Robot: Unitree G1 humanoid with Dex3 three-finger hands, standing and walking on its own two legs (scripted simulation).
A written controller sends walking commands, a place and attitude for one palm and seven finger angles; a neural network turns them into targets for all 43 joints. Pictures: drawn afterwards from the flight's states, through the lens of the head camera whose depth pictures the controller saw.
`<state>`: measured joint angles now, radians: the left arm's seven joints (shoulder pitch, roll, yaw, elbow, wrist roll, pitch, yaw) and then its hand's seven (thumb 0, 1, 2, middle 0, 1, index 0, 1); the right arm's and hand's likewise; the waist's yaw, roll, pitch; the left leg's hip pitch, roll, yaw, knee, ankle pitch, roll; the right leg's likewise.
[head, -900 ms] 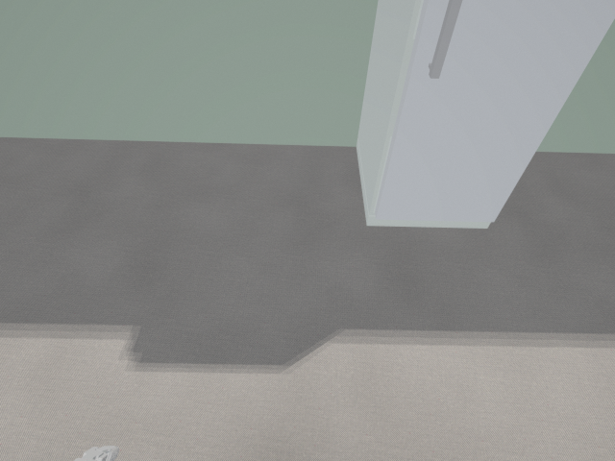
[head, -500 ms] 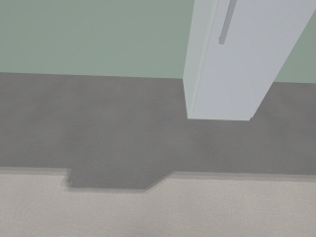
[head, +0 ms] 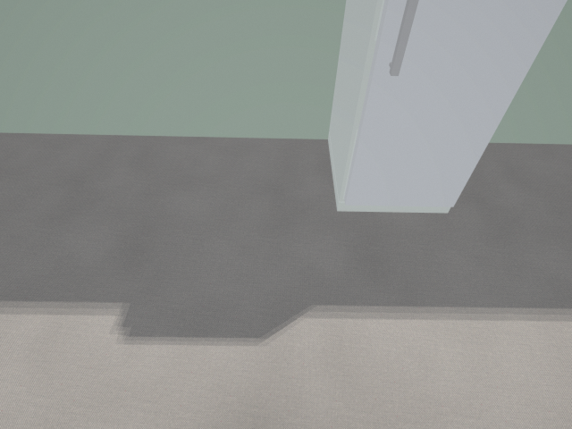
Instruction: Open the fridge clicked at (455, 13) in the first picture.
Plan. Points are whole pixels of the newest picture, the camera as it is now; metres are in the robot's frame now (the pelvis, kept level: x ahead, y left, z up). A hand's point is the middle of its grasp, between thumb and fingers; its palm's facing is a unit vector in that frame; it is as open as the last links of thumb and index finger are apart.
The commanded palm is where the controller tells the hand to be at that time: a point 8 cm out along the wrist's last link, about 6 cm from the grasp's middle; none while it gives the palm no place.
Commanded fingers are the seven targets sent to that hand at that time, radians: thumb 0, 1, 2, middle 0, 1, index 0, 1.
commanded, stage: look at it before walking up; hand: left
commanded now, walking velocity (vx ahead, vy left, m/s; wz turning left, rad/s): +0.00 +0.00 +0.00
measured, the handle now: (408, 8) +1.15 -0.28 +0.16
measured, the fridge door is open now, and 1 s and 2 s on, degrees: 0 0 0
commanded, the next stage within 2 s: walk to a spot facing it in 0.54 s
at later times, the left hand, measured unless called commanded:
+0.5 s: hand out of the picture +0.08 +0.24 -0.16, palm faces -0.03 -0.94 -0.33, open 7.4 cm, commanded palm none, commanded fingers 0.00 0.90 0.90 -0.20 -0.30 -0.20 -0.30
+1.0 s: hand out of the picture +0.07 +0.19 -0.18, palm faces -0.14 -0.95 -0.26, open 7.4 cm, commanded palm none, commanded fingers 0.00 0.90 0.90 -0.20 -0.30 -0.20 -0.30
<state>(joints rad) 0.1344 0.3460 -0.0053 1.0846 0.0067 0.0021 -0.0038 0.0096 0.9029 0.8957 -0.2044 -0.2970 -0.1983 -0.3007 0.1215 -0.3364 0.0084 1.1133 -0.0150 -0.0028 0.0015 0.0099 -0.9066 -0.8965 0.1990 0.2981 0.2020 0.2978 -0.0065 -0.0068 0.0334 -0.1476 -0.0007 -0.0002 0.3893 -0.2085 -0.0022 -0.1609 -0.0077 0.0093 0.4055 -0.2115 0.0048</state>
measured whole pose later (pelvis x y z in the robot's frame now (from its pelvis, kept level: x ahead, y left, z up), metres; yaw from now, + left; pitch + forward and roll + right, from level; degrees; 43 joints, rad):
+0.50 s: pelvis +0.00 +0.00 +0.00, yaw +0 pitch -2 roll +0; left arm 0.14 0.34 -0.01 1.09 0.01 0.00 0.00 0.01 0.90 0.90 -0.20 -0.30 -0.20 -0.30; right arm 0.11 -0.34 0.01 1.11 -0.01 0.00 0.00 0.01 -0.91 -0.90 0.20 0.30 0.20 0.30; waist 0.00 -0.01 0.03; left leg -0.14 0.01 0.00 0.37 -0.20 -0.01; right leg -0.15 0.00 0.01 0.39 -0.20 0.00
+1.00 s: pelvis -0.02 -0.01 -0.02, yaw -10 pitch -1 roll +2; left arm 0.22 0.25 0.03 0.96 0.01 0.07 -0.02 0.01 0.91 0.90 -0.20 -0.30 -0.20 -0.30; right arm 0.14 -0.23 -0.03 0.98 -0.02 0.03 -0.02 0.01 -0.91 -0.90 0.20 0.30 0.20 0.30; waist 0.02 -0.02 0.09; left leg -0.25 0.06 0.15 0.60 -0.32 -0.02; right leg -0.38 0.02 0.03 0.78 -0.40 0.01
